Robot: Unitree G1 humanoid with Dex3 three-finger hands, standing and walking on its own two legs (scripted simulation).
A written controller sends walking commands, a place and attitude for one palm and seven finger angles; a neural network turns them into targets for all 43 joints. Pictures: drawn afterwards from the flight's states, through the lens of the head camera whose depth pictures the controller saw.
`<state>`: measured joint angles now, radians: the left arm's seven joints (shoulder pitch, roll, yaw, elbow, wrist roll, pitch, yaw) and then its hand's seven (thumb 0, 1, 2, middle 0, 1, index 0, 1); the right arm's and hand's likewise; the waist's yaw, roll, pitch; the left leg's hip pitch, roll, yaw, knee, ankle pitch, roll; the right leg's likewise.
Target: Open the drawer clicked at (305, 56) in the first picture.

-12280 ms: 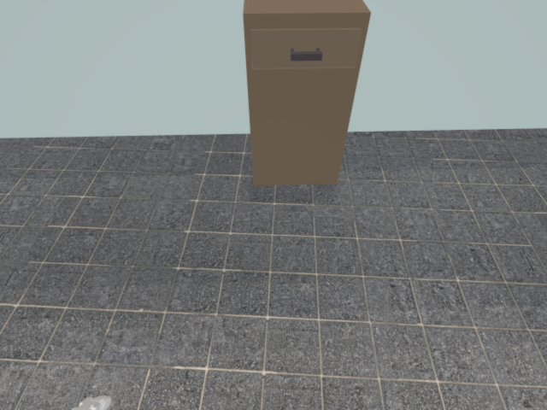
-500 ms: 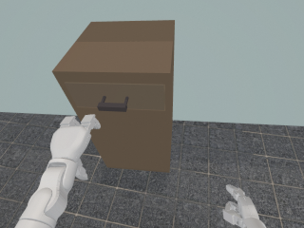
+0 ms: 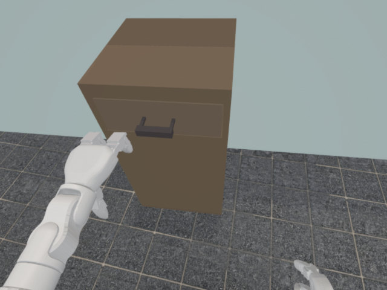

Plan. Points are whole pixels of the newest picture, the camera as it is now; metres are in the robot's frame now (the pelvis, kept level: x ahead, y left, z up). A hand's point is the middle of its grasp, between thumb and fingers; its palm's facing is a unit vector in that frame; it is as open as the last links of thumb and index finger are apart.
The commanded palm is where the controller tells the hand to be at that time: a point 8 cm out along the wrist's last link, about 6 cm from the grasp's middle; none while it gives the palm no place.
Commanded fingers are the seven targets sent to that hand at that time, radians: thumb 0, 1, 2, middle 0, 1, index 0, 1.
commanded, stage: raise the hand with hooked fingers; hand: left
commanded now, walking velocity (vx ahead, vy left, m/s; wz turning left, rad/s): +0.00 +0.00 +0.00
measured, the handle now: (156, 126) +0.56 +0.21 -0.05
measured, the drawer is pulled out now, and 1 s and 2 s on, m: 0.00 0.00 0.00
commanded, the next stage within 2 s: move the hooked fingers above the handle in 0.06 s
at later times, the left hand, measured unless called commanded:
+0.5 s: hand (121, 161) +0.35 +0.22 +0.06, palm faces +0.00 -0.04 -1.00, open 13.8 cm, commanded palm +0.33 +0.23 +0.11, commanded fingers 0.00 -0.50 0.30 -0.30 -1.20 -0.30 -1.20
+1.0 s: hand (134, 144) +0.42 +0.21 +0.04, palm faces -0.04 -0.02 -1.00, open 13.8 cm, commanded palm +0.41 +0.23 +0.09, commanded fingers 0.00 -0.50 0.30 -0.30 -1.20 -0.30 -1.20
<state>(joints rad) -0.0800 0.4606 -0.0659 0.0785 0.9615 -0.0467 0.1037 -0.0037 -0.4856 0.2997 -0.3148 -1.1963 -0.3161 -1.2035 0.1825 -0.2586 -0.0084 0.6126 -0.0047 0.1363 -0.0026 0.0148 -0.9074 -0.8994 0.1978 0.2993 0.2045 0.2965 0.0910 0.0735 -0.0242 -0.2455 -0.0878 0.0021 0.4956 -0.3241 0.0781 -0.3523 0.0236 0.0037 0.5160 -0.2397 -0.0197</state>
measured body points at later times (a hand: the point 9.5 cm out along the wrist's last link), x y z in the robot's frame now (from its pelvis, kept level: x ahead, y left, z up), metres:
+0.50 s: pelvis +0.00 -0.02 +0.00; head +0.04 -0.04 +0.44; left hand +0.34 +0.22 +0.11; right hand +0.18 -0.24 -0.12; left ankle -0.05 +0.06 -0.73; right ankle +0.01 -0.11 -0.73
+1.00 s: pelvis +0.00 -0.02 -0.01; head +0.06 -0.05 +0.43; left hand +0.42 +0.21 +0.09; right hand +0.08 -0.29 -0.15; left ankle -0.05 +0.06 -0.73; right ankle +0.01 -0.11 -0.73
